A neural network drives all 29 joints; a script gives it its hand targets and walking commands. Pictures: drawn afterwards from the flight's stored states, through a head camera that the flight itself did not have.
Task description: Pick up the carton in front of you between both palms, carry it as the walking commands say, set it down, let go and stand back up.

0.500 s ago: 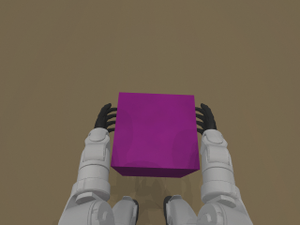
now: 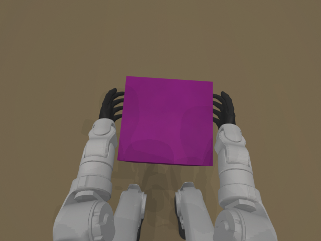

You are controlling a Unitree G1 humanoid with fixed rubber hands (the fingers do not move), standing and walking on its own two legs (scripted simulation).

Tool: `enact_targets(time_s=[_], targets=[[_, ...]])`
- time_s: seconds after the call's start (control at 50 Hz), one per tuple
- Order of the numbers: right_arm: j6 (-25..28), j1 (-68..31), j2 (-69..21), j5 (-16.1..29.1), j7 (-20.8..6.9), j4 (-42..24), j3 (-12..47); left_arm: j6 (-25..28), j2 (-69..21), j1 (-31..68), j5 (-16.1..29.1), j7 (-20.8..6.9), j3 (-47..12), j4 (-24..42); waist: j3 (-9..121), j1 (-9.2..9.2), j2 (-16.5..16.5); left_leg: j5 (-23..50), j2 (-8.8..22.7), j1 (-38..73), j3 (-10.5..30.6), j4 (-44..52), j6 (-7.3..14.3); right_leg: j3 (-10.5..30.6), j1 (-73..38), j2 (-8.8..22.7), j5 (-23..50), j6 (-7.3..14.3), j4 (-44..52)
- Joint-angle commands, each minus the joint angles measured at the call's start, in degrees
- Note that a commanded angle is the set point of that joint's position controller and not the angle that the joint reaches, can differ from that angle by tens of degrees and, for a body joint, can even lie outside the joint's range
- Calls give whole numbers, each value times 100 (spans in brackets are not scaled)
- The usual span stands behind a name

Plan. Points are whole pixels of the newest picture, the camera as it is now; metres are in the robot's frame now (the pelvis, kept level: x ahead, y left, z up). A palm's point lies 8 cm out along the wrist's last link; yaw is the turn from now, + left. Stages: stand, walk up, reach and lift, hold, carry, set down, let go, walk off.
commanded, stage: set down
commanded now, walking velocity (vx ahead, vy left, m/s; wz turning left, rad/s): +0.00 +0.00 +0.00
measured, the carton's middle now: (165, 129) +0.42 -0.01 -0.16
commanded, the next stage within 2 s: none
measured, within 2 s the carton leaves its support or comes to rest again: rests again in 1.46 s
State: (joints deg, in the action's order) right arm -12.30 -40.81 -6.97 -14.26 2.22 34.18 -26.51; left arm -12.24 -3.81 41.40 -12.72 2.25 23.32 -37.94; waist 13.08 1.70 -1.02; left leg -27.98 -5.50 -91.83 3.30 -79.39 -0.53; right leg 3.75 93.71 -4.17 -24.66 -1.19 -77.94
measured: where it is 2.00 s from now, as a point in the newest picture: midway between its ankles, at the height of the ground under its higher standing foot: (159, 226)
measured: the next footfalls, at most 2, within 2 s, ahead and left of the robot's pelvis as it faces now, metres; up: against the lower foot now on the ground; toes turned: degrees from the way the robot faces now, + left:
none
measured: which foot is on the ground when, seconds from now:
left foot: down 0.00-1.00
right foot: down 0.00-1.00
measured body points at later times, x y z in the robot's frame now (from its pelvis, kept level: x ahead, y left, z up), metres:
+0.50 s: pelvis -0.04 +0.00 -0.13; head +0.26 +0.00 +0.21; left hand +0.47 +0.13 -0.26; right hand +0.44 -0.17 -0.25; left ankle +0.06 +0.11 -0.57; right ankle +0.08 -0.12 -0.57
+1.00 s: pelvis -0.04 +0.01 -0.22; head +0.30 +0.01 +0.07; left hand +0.50 +0.12 -0.38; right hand +0.45 -0.18 -0.37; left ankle +0.06 +0.11 -0.57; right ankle +0.08 -0.12 -0.57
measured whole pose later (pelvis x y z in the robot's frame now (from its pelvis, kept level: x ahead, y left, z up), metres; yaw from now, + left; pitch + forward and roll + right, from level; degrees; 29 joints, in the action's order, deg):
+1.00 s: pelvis -0.04 +0.01 -0.22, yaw +0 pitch +41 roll -2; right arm -8.9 -64.0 4.1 0.7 8.8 43.6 -23.4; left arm -8.9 12.4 73.3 2.0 7.5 6.5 -56.8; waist -9.1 3.5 -0.2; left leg -34.9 -9.4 -129.6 2.4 -123.5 -2.2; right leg 2.3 130.6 -7.0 -31.2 -4.6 -120.4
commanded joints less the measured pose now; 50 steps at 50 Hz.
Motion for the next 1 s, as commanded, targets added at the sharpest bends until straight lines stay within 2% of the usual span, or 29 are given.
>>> enact_targets(time_s=[0.0,0.24,0.56,0.78,0.88,0.98], targets=[[119,-2775,-4932,483,-964,584,2972,251,-4933,3167,541,-1064,-2918,-223,4368,64,-39,1630,-448,1509,-214,442,-88,-306,-2582,-483,1765,-70,174],[268,-3831,-4553,926,-651,351,3152,436,-4528,4223,934,-718,-3163,-222,5136,91,-91,1202,-519,788,-370,-749,-148,-548,-1676,-567,1334,-180,-1032],[211,-5148,-4088,1077,-608,630,2733,377,-4005,5496,1076,-705,-2888,-898,4904,224,-167,717,-500,-369,-490,-2012,-83,-728,-511,-495,887,-191,-2267],[357,-5887,-3676,1437,-670,719,2755,510,-3656,6212,1412,-704,-3098,-1193,4819,333,-251,900,-416,-650,-515,-2859,-60,-835,-132,-388,1105,-218,-3138],[420,-6399,-3717,1913,-663,161,3279,576,-3808,6615,1867,-624,-3695,-646,5639,382,-320,1330,-399,-211,-532,-3165,-47,-891,-348,-367,1511,-217,-3474],[396,-5985,-3767,1887,-761,532,3206,586,-3931,6283,1874,-670,-3640,-938,4786,352,-336,1556,-421,-474,-453,-3340,-32,-855,76,-401,1645,-205,-3647]])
